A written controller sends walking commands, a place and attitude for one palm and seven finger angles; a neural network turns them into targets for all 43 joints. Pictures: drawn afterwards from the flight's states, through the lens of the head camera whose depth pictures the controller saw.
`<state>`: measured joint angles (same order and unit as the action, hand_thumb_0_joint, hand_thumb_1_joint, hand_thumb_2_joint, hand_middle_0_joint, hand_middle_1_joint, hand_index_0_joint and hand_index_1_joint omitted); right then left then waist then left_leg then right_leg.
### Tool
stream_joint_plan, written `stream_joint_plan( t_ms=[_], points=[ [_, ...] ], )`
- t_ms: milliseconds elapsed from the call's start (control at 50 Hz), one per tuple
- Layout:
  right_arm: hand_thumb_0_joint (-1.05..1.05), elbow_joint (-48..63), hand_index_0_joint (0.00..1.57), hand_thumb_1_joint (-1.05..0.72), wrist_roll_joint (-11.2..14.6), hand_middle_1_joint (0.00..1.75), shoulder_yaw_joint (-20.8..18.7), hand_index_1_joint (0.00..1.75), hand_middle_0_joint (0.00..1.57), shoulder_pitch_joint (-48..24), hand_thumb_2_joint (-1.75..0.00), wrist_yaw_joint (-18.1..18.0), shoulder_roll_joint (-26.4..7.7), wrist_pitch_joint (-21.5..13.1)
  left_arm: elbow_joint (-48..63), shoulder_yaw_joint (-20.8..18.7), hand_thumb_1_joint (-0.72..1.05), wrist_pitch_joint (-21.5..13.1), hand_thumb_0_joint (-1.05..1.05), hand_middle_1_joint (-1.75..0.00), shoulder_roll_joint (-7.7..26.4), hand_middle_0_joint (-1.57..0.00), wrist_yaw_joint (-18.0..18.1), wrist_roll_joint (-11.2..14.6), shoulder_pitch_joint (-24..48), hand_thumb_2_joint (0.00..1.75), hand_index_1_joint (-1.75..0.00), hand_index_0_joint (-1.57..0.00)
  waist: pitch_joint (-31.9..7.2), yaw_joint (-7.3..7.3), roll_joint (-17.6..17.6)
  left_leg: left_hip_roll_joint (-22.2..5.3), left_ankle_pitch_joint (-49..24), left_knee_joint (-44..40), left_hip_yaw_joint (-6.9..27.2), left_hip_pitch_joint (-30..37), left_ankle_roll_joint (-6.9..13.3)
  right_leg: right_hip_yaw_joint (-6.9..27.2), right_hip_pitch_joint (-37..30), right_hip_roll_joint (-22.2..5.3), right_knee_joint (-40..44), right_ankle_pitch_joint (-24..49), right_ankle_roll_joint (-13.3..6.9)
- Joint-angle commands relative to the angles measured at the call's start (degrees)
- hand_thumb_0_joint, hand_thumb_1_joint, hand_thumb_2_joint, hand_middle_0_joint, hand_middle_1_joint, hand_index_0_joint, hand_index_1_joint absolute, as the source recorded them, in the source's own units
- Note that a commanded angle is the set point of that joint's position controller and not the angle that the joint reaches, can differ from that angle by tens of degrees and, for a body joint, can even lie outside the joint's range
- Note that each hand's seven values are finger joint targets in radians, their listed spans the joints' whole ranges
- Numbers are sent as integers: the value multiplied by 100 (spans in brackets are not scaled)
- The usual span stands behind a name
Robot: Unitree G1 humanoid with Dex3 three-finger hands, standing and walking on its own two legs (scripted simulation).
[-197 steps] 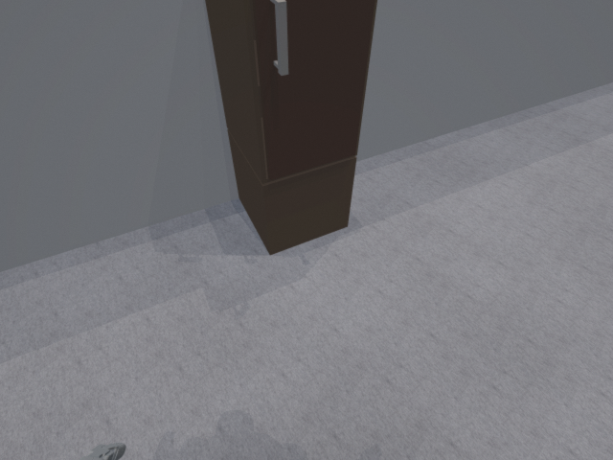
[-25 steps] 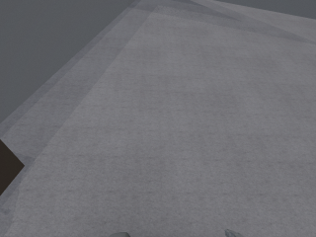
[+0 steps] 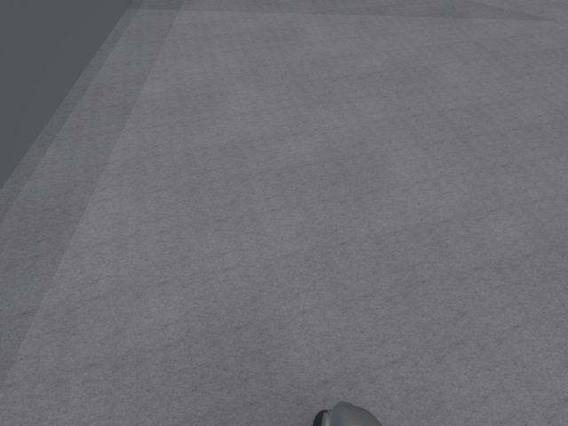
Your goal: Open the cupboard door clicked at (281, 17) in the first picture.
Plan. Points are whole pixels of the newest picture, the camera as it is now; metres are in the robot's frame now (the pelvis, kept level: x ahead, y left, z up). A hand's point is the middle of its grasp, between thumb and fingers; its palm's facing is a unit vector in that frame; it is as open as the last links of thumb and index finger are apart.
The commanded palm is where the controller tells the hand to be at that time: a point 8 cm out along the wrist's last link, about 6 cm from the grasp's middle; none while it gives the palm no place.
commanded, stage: walk to a spot facing it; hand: left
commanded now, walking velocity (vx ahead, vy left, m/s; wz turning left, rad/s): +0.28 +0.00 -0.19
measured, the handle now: out of the picture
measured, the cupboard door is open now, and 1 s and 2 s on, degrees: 0 0 0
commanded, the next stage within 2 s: turn to face it in 0.02 s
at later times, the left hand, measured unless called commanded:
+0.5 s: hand (165, 391) +0.21 +0.21 -0.20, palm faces +0.19 -0.97 -0.16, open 7.3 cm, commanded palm none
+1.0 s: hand (168, 379) +0.21 +0.19 -0.14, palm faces +0.44 -0.85 -0.29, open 7.4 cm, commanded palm none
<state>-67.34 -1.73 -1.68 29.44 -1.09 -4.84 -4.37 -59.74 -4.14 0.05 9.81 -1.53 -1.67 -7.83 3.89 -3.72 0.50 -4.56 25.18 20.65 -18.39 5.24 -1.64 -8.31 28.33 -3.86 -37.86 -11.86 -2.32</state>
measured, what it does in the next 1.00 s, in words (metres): walks ahead, turning left: right foot, then left foot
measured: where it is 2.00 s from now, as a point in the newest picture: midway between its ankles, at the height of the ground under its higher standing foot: outside the picture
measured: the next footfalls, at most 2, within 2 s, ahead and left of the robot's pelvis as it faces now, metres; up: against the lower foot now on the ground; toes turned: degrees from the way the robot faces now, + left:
right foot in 0.04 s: +0.15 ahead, -0.12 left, +0.00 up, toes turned -9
left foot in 0.44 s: +0.30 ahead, +0.13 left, +0.00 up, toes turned +16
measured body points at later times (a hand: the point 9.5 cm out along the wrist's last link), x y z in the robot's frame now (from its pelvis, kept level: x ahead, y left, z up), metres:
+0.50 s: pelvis +0.19 +0.02 -0.02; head +0.21 +0.05 +0.43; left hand +0.20 +0.26 -0.18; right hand +0.29 -0.22 -0.14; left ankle +0.26 +0.12 -0.73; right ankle +0.11 -0.11 -0.69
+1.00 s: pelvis +0.22 -0.03 +0.01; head +0.25 -0.05 +0.46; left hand +0.19 +0.23 -0.11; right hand +0.39 -0.25 -0.15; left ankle +0.20 +0.10 -0.66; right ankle +0.24 -0.15 -0.73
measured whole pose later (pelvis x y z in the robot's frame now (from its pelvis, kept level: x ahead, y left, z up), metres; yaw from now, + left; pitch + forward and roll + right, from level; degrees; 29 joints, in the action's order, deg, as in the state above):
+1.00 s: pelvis +0.22 -0.03 +0.01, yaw +25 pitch +1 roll +1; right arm -53.1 -1.4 -6.5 11.6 1.4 -14.6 4.1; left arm -50.5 -3.1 1.4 10.3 1.5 -1.2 -12.2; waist 1.9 -0.9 2.8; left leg 2.2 22.1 59.0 1.3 -32.7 -2.4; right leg -6.1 12.5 -4.3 -30.8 -18.9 0.3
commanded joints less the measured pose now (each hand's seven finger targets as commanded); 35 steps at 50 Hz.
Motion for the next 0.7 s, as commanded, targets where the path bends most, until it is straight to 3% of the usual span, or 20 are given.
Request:
stream_joint_plan(
  t_ms=[0, 20, 40, 60, 80, 120, 140, 180, 260, 320, 340, 380, 400, 420, 440, 460, 480, 500, 560, 680],
  points=[
    [0, 247, 20, -90, 118, 30, -208, 30, 20, 15, -90, -4, -1022, -38, -219, -175, 90, -369, 0, -30, 712, -20, 86, -65, -1938, 90, -30, -20, -1095, 1156, -53, -1034, -4639, 2931, 239, -1633, 298, 376, -3274, -149, 785, 653, -495],
    [0, 435, 20, -90, 192, 30, -140, 30, 20, 229, -90, 4, -637, -78, -316, -327, 90, -412, 0, -30, 1324, -20, 171, -20, -2488, 90, -30, -20, -1899, 1189, -1404, -113, -166, 4803, 290, -3387, -8, 2954, -4830, -1846, 1114, 1629, -1216],
    [0, 603, 20, -90, 202, 30, -143, 30, 20, -178, -90, -19, -757, -35, -322, -321, 90, -369, 0, -30, 1454, -20, 227, 122, -2476, 90, -30, -20, -1865, 1129, -986, 71, 852, 5866, 1121, -3878, 73, 3683, -4669, -2257, 1677, 2344, -1596],
    [0, 597, 20, -90, 187, 30, -178, 30, 20, -423, -90, -19, -634, -16, -232, -314, 90, -346, 0, -30, 1334, -20, 255, 117, -1986, 90, -30, -20, -1417, 997, -650, -230, 387, 6093, 1502, -3995, 138, 3113, -4030, -2167, 1786, 1793, -1539],
    [0, 680, 20, -90, 147, 30, -176, 30, 20, -785, -90, 2, -558, 6, -105, -229, 90, -365, 0, -30, 1059, -20, 260, 110, -1600, 90, -30, -20, -725, 939, -522, -409, -31, 6036, 1575, -4148, 99, 2714, -3112, -1961, 1929, 1838, -1285],
    [0, 620, 20, -90, 70, 30, -140, 30, 20, -757, -90, -14, -398, 153, -50, -21, 90, -423, 0, -30, 519, -20, 286, 75, -1056, 90, -30, -20, -49, 487, -193, -590, -375, 5378, 1719, -3692, 73, 1597, -1702, -1629, 2112, 2319, -860],
    [0, 528, 20, -90, 66, 30, -132, 30, 20, -490, -90, -8, -276, 227, -31, 19, 90, -458, 0, -30, 427, -20, 305, 37, -889, 90, -30, -20, 6, 286, -200, -552, -462, 5074, 1711, -3491, 51, 1145, -1442, -1496, 2167, 2520, -730],
    [0, 474, 20, -90, 68, 30, -108, 30, 20, -223, -90, 3, -172, 341, 32, 61, 90, -493, 0, -30, 320, -20, 326, 2, -728, 90, -30, -20, -129, 56, -393, -505, -487, 4342, 1632, -3216, -43, 493, -1200, -1379, 2107, 2894, -608],
    [0, 765, 20, -90, 101, 30, -92, 30, 20, -691, -90, 112, -232, 383, 176, 54, 90, -417, 0, -30, 463, -20, 306, 29, -511, 90, -30, -20, -61, 87, -892, -356, -1246, 2959, 1316, -2934, -71, -112, -1161, -1172, 2017, 2586, -411],
    [0, 1016, 20, -90, 70, 30, -133, 30, 20, -1247, -90, 168, -510, 381, 208, -18, 90, -303, 0, -30, 671, -20, 316, 15, -582, 90, -30, -20, 14, 265, -1083, -240, -1327, 2315, 1148, -2953, -35, -159, -1585, -1289, 1657, 2432, -275],
    [0, 1090, 20, -90, 66, 30, -166, 30, 20, -1327, -90, 186, -590, 385, 224, -48, 90, -268, 0, -30, 728, -20, 323, 7, -596, 90, -30, -20, 8, 282, -960, -205, -1351, 2110, 1152, -2809, -3, -153, -1633, -1352, 1453, 2355, -221],
    [0, 1051, 20, -90, 21, 30, -253, 30, 20, -906, -90, 187, -946, 390, 337, -111, 90, -189, 0, -30, 888, -20, 319, 49, -604, 90, -30, -20, -347, 65, -369, 22, -1937, 1415, 1072, -2069, 49, -361, -1749, -1252, 305, 2273, -25],
    [0, 1043, 20, -90, -22, 30, -358, 30, 20, -459, -90, 167, -1324, 354, 423, -126, 90, -153, 0, -30, 812, -20, 304, 99, -681, 90, -30, -20, -762, -110, 601, -319, -3544, 946, 1725, -1343, 292, -541, -1377, -886, -865, 1452, 239],
    [0, 1103, 20, -90, -41, 30, -454, 30, 20, -198, -90, 124, -1927, 314, 602, -82, 90, -120, 0, -30, 521, -20, 276, 210, -878, 90, -30, -20, -1041, -106, 2302, -1773, -5965, 468, 3756, -624, 1165, -532, -161, -24, -2464, -2063, 657],
    [0, 1064, 20, -90, 46, 30, -440, 30, 20, -168, -90, 81, -2093, 368, 792, -15, 90, -77, 0, -30, 642, -20, 306, 146, -668, 90, -30, -20, -1259, -152, 1915, -2145, -5621, 234, 4164, -779, 1609, 278, -171, 52, -3374, -2900, 595],
    [0, 1120, 20, -90, 42, 30, -440, 30, 20, -503, -90, 36, -1925, 373, 827, -45, 90, -40, 0, -30, 608, -20, 326, 120, -419, 90, -30, -20, -994, -64, 1340, -1980, -4298, -21, 4116, -1048, 1607, 565, 217, -94, -3635, -2505, 566],
    [0, 1273, 20, -90, 43, 30, -431, 30, 20, -835, -90, 8, -1833, 346, 848, -72, 90, -44, 0, -30, 572, -20, 311, 96, -273, 90, -30, -20, -890, 0, 1217, -1760, -3665, -39, 4033, -1201, 1465, 661, 533, -205, -3674, -2123, 590],
    [0, 1400, 20, -90, 44, 30, -381, 30, 20, -1188, -90, 1, -1702, 357, 827, -101, 90, -28, 0, -30, 631, -20, 287, 82, -241, 90, -30, -20, -751, 117, 1021, -1527, -3120, -69, 3710, -1575, 1291, 766, 423, -272, -3517, -1793, 603],
    [0, 1599, 20, -90, 36, 30, -371, 30, 20, -1705, -90, 7, -1628, 364, 760, -109, 90, 74, 0, -30, 549, -20, 245, 90, -553, 90, -30, -20, -842, 331, 705, -1052, -2388, -232, 2983, -2023, 1031, 719, -91, -216, -2842, -1269, 637],
    [0, 1692, 20, -90, 15, 30, -506, 30, 20, -1654, -90, 62, -1771, 470, 1042, -137, 90, 161, 0, -30, 522, -20, 275, 83, -304, 90, -30, -20, -836, 197, 544, -996, -1280, -468, 3549, -2058, 1163, 700, -249, -31, -1693, -1326, 660]
  ],
)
